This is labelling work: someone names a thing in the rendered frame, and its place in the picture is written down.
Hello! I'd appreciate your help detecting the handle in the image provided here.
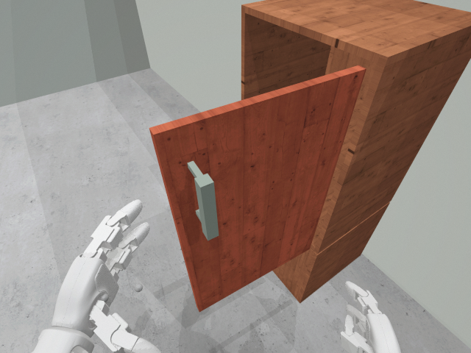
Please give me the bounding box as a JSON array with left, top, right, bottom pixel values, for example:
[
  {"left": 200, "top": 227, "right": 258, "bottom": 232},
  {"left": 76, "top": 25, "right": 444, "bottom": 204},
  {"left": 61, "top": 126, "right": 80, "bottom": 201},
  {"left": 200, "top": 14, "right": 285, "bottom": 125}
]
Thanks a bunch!
[{"left": 187, "top": 161, "right": 219, "bottom": 241}]

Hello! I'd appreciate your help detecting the robot left hand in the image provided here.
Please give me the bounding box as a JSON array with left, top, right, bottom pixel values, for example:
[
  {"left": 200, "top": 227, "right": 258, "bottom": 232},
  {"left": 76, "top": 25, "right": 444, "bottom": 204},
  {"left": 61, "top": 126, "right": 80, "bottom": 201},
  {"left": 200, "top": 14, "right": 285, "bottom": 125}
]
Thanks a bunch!
[{"left": 52, "top": 199, "right": 161, "bottom": 353}]

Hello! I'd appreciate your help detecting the cupboard door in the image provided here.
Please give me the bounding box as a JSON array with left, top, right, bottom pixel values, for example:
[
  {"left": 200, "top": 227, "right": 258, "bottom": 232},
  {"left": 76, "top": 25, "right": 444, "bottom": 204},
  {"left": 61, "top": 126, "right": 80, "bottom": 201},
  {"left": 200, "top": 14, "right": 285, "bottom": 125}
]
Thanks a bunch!
[{"left": 149, "top": 65, "right": 366, "bottom": 312}]

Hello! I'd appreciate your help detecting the robot right hand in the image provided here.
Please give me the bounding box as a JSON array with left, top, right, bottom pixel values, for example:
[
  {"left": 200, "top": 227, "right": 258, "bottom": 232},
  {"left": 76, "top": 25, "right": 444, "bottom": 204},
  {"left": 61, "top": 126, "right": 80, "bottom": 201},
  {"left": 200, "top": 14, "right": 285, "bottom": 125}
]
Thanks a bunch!
[{"left": 341, "top": 281, "right": 401, "bottom": 353}]

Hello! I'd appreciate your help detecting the robot left forearm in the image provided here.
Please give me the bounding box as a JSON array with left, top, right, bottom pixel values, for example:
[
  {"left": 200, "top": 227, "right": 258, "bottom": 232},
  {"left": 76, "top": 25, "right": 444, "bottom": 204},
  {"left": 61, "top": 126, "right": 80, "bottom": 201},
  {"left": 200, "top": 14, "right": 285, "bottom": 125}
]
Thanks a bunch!
[{"left": 32, "top": 327, "right": 94, "bottom": 353}]

